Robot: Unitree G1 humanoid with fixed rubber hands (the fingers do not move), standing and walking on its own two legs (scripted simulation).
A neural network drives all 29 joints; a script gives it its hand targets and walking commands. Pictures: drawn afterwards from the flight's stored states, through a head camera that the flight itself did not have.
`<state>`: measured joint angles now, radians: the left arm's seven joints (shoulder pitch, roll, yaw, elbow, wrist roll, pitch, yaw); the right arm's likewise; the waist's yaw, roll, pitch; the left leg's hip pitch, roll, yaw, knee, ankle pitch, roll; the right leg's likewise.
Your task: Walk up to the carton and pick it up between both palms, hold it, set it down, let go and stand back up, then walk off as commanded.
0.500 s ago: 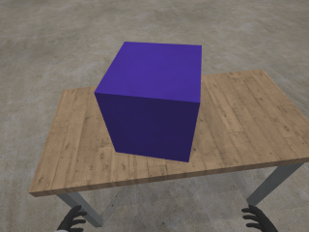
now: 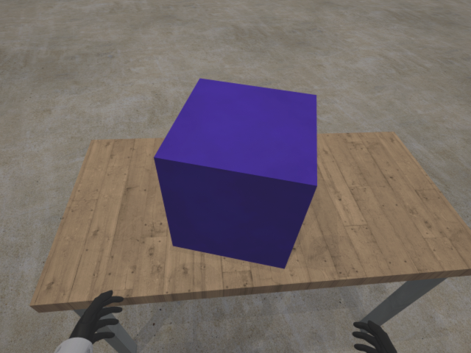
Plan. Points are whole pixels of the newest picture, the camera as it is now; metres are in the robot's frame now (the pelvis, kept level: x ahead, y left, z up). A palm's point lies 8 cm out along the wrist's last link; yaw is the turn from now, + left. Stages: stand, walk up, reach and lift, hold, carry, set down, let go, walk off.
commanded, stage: reach and lift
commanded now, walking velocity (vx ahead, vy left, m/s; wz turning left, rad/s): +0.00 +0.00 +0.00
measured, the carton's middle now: (242, 173) +0.48 +0.02 +0.02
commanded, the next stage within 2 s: none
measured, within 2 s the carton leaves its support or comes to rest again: neither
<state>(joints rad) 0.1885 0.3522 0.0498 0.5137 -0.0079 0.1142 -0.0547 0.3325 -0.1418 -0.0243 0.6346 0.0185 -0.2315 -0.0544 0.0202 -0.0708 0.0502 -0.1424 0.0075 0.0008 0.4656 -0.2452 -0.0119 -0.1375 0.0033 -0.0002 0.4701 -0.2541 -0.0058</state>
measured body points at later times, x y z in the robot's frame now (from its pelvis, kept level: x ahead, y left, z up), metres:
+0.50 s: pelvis -0.01 +0.00 +0.00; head -0.02 +0.02 +0.45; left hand +0.18 +0.29 -0.03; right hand +0.16 -0.20 -0.04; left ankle +0.01 +0.12 -0.74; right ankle +0.01 -0.12 -0.74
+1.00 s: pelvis +0.01 +0.00 +0.00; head +0.01 +0.02 +0.45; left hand +0.22 +0.29 +0.01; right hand +0.20 -0.17 -0.01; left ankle +0.01 +0.12 -0.74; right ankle +0.01 -0.12 -0.74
